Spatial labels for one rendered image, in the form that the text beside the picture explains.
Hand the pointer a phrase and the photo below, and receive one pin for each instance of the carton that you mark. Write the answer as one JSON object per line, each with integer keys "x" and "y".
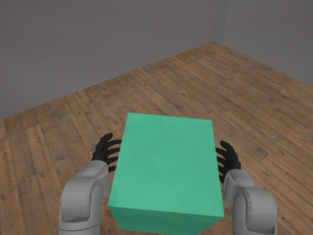
{"x": 166, "y": 179}

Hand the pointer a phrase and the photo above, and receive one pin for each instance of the right robot forearm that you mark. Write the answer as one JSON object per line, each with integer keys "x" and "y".
{"x": 254, "y": 209}

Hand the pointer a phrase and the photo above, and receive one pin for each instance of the left robot hand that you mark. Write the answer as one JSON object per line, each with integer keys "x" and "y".
{"x": 101, "y": 151}

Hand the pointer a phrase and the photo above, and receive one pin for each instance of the left robot forearm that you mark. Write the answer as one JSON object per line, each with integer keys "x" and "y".
{"x": 81, "y": 200}

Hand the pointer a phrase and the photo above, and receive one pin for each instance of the right robot hand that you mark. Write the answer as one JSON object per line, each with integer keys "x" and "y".
{"x": 231, "y": 160}

